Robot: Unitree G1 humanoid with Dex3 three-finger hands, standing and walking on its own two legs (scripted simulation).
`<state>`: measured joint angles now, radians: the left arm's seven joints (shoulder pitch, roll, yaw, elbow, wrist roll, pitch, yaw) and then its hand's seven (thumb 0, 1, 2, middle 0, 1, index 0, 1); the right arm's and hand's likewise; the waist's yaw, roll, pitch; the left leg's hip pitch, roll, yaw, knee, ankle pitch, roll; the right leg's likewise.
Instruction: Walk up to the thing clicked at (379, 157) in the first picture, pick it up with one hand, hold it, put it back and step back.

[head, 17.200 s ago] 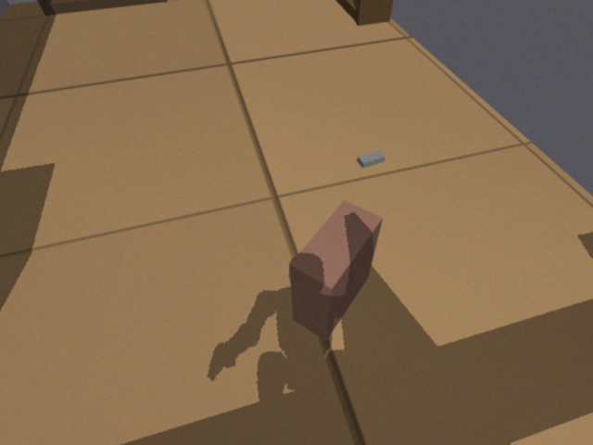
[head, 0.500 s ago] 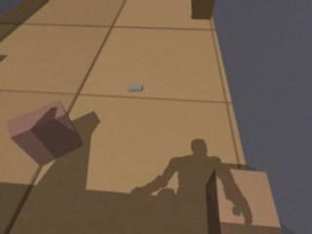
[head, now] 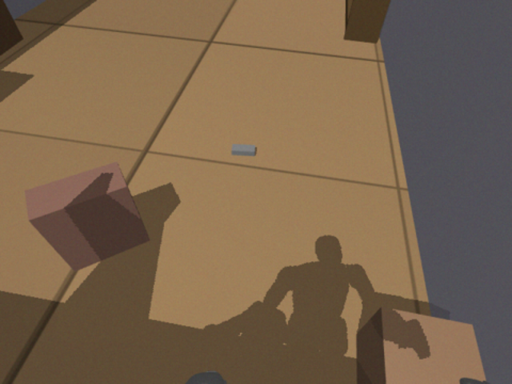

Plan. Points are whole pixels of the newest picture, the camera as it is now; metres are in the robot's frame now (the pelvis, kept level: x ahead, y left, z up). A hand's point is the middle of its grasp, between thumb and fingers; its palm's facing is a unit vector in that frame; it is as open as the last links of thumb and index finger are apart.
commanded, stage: walk up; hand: left
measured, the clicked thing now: (243, 150) +1.39 +0.11 -0.74
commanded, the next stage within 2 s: none
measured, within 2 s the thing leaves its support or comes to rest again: neither
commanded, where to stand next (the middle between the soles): +1.00 -0.10 m, yaw -3 degrees
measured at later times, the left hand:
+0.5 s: hand (152, 281) +0.31 +0.23 -0.11, palm faces -0.06 -0.91 -0.42, open 7.4 cm
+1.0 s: hand (176, 223) +0.48 +0.22 -0.15, palm faces -0.04 -0.94 -0.34, open 7.4 cm
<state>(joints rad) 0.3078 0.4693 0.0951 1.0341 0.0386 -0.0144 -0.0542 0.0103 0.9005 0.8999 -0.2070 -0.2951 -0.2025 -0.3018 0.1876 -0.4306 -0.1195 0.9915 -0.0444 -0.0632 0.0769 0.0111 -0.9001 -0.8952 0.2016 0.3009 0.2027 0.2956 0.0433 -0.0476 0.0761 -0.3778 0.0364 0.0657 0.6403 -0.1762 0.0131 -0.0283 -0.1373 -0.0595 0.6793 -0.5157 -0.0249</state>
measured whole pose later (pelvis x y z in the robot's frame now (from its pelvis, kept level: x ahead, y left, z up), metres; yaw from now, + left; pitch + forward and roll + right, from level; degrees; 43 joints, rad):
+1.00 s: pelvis +0.45 -0.05 +0.00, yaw -1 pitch -2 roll +0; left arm 0.35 0.42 0.04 0.89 0.00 -0.04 -0.03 0.01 0.90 0.90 -0.21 -0.29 -0.20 -0.30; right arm 0.20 -0.39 -0.08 0.84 -0.04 -0.08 0.07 0.01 -0.90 -0.90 0.20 0.30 0.20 0.30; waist 0.03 -0.04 0.09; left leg -0.40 0.04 0.09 0.65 -0.22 0.04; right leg -0.20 -0.01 -0.03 0.99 -0.52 -0.05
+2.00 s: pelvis +0.79 -0.08 +0.01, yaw +1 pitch -4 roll -1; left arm 0.35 0.43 0.03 0.89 0.00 -0.04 -0.02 0.01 0.90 0.90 -0.21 -0.29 -0.20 -0.30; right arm 0.23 -0.39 -0.06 0.82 -0.01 -0.08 0.06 0.01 -0.90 -0.89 0.20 0.30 0.20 0.30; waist 0.01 -0.03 0.09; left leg -0.32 0.04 0.05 0.60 -0.22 0.03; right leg -0.32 -0.03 -0.02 1.07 -0.47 -0.05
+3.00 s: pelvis +0.93 -0.09 +0.02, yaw +0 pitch -3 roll -1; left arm 0.17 0.38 -0.01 1.07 -0.01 -0.01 -0.01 0.01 0.90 0.90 -0.21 -0.29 -0.20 -0.30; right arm 0.14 -0.35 0.00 1.03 -0.01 -0.01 0.02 0.01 -0.90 -0.90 0.20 0.30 0.20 0.30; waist 0.02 -0.02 0.06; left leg -0.27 0.04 0.00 0.57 -0.25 -0.01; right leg -0.25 -0.03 -0.04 0.53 -0.23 0.01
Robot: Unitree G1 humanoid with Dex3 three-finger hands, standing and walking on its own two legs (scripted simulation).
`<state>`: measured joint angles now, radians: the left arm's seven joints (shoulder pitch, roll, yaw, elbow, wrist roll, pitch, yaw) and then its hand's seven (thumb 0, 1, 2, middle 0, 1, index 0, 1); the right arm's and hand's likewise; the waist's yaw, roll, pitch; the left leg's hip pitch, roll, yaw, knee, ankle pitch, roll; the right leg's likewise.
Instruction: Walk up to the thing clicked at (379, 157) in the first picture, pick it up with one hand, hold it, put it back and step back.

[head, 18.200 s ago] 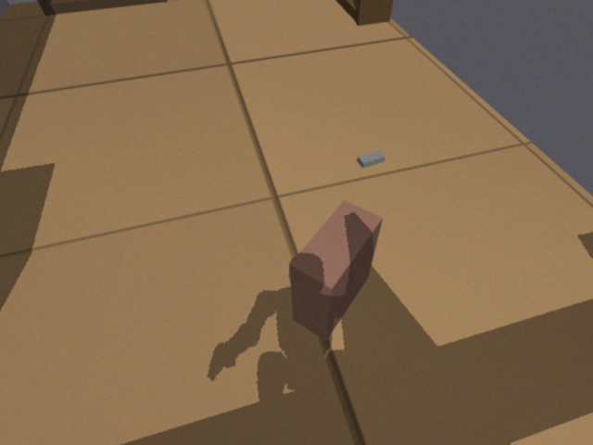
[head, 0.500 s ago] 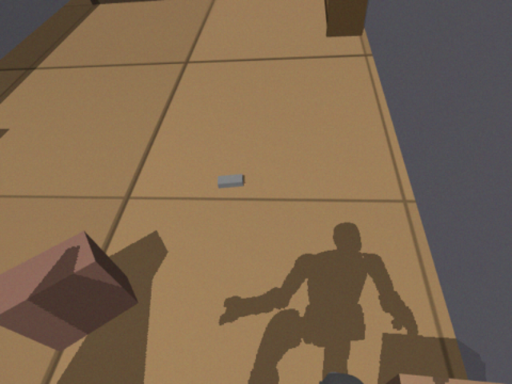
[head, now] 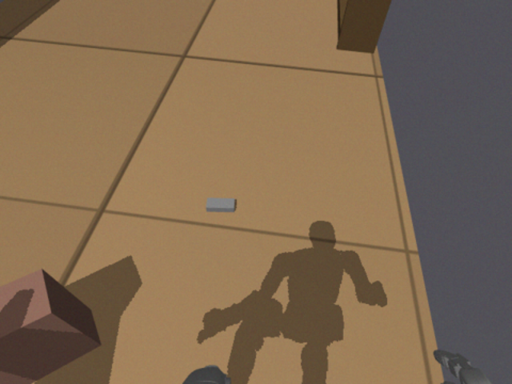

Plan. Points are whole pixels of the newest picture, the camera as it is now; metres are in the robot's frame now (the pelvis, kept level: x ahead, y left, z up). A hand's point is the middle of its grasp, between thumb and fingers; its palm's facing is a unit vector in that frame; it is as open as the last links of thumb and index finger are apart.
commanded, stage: walk up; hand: left
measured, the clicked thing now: (220, 205) +0.94 +0.18 -0.74
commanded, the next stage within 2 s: none
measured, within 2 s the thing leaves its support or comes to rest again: neither
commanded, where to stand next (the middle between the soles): +0.55 -0.04 m, yaw -1 degrees
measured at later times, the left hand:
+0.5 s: hand (154, 304) +0.26 +0.21 -0.10, palm faces -0.02 -0.90 -0.44, open 7.4 cm
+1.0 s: hand (149, 264) +0.36 +0.25 -0.14, palm faces +0.00 -0.94 -0.35, open 7.4 cm
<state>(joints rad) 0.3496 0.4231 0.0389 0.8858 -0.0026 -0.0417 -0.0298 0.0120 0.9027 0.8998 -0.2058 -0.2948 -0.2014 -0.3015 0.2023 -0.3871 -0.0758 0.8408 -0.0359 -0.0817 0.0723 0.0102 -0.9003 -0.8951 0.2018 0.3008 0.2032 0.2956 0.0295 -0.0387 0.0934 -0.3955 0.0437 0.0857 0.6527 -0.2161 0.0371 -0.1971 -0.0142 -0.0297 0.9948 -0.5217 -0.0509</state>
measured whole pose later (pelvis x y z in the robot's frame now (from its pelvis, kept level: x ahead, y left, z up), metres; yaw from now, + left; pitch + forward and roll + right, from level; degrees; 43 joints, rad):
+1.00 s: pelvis +0.34 -0.03 +0.01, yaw +2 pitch -4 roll -1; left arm 0.35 0.43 0.03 0.89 0.00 -0.04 -0.02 0.01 0.90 0.90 -0.21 -0.29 -0.20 -0.30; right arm 0.23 -0.39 -0.06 0.82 -0.01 -0.08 0.06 0.01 -0.90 -0.89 0.20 0.30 0.20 0.30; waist 0.01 -0.03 0.09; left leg -0.32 0.04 0.05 0.60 -0.22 0.03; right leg -0.32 -0.03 -0.02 1.07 -0.47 -0.05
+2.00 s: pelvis +0.48 -0.03 +0.01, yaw +1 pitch -3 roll -1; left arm 0.17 0.38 -0.01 1.07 -0.01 -0.01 -0.01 0.01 0.90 0.90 -0.21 -0.29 -0.20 -0.30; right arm 0.14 -0.35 0.00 1.03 -0.01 -0.01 0.02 0.01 -0.90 -0.90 0.20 0.30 0.20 0.30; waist 0.02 -0.02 0.06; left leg -0.27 0.04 0.00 0.57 -0.25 -0.01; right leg -0.25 -0.03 -0.04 0.53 -0.23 0.01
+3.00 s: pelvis +0.51 -0.03 +0.03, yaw +0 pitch -3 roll +0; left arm 0.07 0.35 0.01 1.17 0.01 -0.01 -0.01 0.01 0.90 0.90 -0.21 -0.29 -0.20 -0.30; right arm 0.10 -0.34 -0.01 1.17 -0.01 -0.01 0.02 0.01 -0.90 -0.90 0.20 0.30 0.20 0.30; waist -0.01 0.00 0.06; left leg -0.13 0.03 0.03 0.34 -0.17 -0.02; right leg -0.13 -0.04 -0.02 0.33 -0.16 0.03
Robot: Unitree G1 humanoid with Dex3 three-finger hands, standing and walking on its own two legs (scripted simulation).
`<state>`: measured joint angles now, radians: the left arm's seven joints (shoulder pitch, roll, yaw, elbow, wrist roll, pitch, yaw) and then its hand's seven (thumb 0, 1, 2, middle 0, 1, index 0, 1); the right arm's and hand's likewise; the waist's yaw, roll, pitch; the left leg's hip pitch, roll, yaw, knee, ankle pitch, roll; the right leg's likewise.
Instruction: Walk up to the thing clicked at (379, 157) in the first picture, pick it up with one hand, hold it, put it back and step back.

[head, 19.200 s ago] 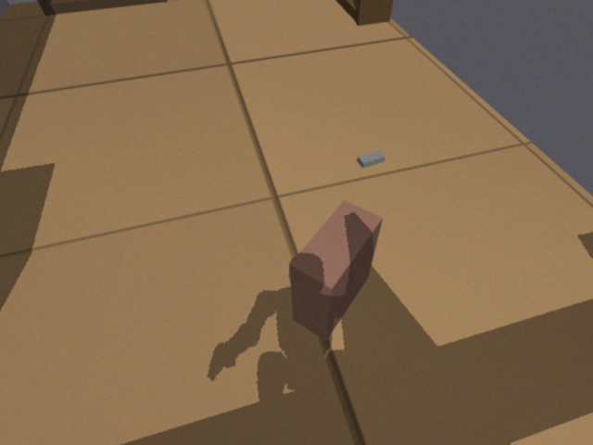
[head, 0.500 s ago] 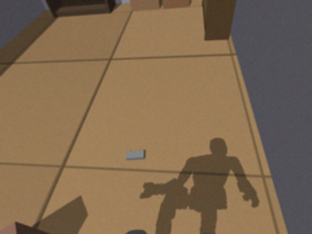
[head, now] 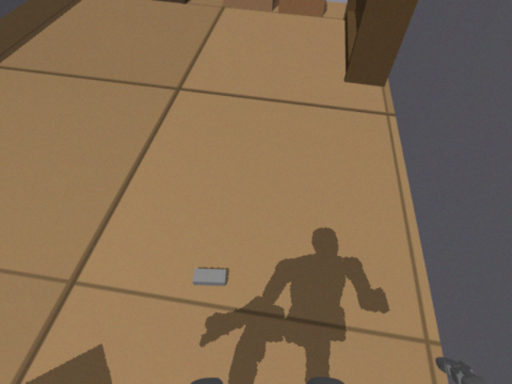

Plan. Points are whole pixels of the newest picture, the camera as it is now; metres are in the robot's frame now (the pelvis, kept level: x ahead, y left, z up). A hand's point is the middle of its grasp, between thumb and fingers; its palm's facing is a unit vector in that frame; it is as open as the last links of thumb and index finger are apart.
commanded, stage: walk up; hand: left
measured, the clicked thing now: (210, 277) +0.61 +0.19 -0.75
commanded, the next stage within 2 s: none
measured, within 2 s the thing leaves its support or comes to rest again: neither
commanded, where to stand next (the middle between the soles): +0.21 -0.02 m, yaw -4 degrees
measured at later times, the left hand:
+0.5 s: hand (127, 352) +0.19 +0.23 -0.11, palm faces -0.06 -0.89 -0.46, open 7.4 cm
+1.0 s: hand (129, 348) +0.21 +0.25 -0.16, palm faces -0.03 -0.95 -0.31, open 7.4 cm
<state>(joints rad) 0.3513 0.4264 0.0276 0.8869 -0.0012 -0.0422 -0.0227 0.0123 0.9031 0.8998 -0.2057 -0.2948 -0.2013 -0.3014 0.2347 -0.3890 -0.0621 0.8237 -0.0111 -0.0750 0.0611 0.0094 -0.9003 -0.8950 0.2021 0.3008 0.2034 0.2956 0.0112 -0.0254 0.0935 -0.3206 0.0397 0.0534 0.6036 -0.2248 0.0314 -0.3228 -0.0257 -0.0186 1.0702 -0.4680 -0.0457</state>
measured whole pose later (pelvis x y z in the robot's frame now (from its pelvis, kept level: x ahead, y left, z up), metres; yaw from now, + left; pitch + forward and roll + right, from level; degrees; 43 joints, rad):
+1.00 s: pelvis +0.14 +0.00 +0.00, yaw -1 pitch -3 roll -1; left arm 0.17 0.38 -0.01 1.07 -0.01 -0.01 -0.01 0.01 0.90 0.90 -0.21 -0.29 -0.20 -0.30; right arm 0.14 -0.35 0.00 1.03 -0.01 -0.01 0.02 0.01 -0.90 -0.90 0.20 0.30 0.20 0.30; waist 0.02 -0.02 0.06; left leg -0.27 0.04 0.00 0.57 -0.25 -0.01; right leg -0.25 -0.03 -0.04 0.53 -0.23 0.01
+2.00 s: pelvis +0.17 -0.01 +0.02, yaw -2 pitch -3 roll +0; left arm 0.07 0.35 0.01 1.17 0.01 -0.01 -0.01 0.01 0.90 0.90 -0.21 -0.29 -0.20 -0.30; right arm 0.10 -0.34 -0.01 1.17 -0.01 -0.01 0.02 0.01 -0.90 -0.90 0.20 0.30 0.20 0.30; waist -0.01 0.00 0.06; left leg -0.13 0.03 0.03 0.34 -0.17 -0.02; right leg -0.13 -0.04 -0.02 0.33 -0.16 0.03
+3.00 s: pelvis +0.18 -0.01 +0.02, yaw -2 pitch -2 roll +0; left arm 0.11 0.35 0.00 1.13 0.01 -0.01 0.00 0.01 0.90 0.90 -0.21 -0.29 -0.20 -0.30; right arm 0.10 -0.35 0.00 1.14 -0.01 -0.01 0.01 0.01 -0.90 -0.90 0.20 0.30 0.20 0.30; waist -0.01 0.01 0.05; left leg -0.10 0.04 0.02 0.32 -0.17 -0.03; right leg -0.11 -0.03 -0.03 0.32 -0.17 0.02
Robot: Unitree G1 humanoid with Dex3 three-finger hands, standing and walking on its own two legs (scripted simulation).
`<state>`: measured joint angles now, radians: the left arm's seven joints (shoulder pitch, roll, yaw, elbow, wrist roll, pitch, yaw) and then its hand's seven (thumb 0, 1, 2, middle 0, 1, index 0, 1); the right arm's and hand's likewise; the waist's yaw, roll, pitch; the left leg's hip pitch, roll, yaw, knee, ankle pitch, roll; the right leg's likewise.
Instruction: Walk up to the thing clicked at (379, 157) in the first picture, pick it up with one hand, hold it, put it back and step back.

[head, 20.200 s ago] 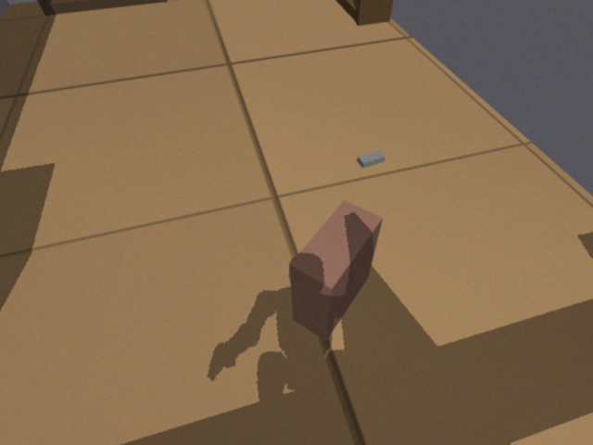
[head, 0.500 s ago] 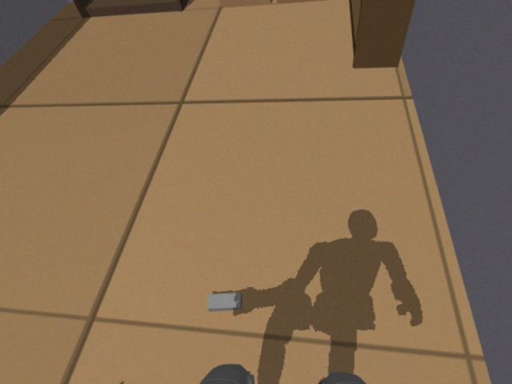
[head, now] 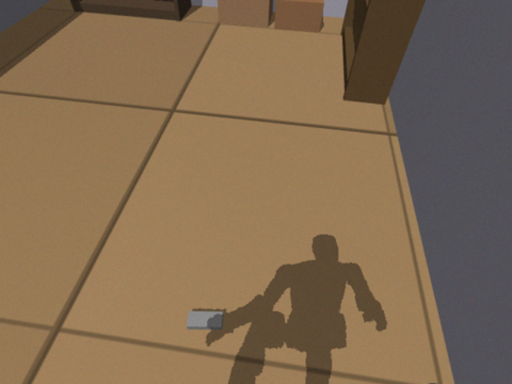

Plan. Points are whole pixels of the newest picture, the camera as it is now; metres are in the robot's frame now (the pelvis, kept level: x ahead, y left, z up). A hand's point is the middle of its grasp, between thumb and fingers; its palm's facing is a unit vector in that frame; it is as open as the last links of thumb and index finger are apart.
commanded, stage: walk up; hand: left
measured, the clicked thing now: (205, 320) +0.46 +0.20 -0.75
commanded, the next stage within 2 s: stand in 1.24 s
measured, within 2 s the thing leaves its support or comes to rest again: neither
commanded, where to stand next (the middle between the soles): +0.07 -0.01 m, yaw -2 degrees
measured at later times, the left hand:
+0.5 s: hand out of the picture +0.11 +0.25 -0.14, palm faces -0.01 -0.94 -0.35, open 7.4 cm
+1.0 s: hand out of the picture +0.11 +0.25 -0.14, palm faces -0.04 -0.94 -0.34, open 7.4 cm
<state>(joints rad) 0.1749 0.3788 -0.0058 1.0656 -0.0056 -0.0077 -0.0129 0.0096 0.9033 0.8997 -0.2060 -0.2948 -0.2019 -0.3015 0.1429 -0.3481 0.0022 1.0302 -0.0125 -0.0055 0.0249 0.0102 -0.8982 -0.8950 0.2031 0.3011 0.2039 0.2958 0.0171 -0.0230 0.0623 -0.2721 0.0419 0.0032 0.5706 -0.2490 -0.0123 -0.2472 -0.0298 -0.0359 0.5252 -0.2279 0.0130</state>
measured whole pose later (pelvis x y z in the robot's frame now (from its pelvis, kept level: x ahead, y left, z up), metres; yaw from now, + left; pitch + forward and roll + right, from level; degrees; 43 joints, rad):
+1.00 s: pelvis +0.03 +0.00 +0.02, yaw -1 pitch -3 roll +0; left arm 0.07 0.35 0.01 1.17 0.01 -0.01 -0.01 0.01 0.90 0.90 -0.21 -0.29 -0.20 -0.30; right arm 0.10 -0.34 -0.01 1.17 -0.01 -0.01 0.02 0.01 -0.90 -0.90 0.20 0.30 0.20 0.30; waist -0.01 0.00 0.06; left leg -0.13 0.03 0.03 0.34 -0.17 -0.02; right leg -0.13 -0.04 -0.02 0.33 -0.16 0.03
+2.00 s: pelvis +0.04 -0.01 +0.02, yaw -1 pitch -2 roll +0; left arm 0.11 0.35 0.00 1.13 0.01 -0.01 0.00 0.01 0.90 0.90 -0.21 -0.29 -0.20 -0.30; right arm 0.10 -0.35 0.00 1.14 -0.01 -0.01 0.01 0.01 -0.90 -0.90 0.20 0.30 0.20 0.30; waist -0.01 0.01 0.05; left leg -0.10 0.04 0.02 0.32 -0.17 -0.03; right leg -0.11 -0.03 -0.03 0.32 -0.17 0.02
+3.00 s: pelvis +0.04 -0.01 +0.02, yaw -1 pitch -2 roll +0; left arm 0.12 0.35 0.00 1.13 0.01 -0.01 -0.01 0.01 0.90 0.90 -0.21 -0.29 -0.20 -0.30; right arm 0.12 -0.35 0.00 1.13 -0.01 -0.01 0.01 0.01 -0.90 -0.90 0.20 0.30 0.20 0.30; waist 0.00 0.00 0.05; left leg -0.10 0.04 0.02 0.32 -0.18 -0.03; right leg -0.10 -0.03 -0.03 0.32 -0.18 0.02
